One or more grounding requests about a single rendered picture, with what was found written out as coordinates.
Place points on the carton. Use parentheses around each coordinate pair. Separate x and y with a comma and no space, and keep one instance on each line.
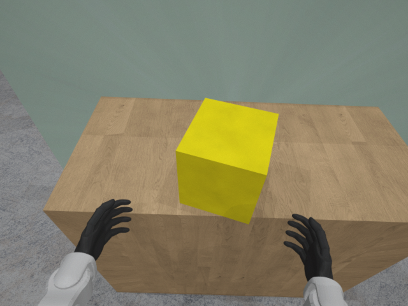
(223,158)

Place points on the robot right hand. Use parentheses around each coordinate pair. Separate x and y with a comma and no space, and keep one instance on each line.
(315,253)

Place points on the robot left forearm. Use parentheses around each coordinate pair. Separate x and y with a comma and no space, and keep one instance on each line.
(71,283)

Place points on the robot left hand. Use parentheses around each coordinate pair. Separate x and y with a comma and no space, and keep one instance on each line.
(98,230)

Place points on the robot right forearm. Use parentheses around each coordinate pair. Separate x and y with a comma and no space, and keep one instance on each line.
(323,291)

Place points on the pedestal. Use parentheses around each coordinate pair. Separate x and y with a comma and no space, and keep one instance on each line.
(344,166)

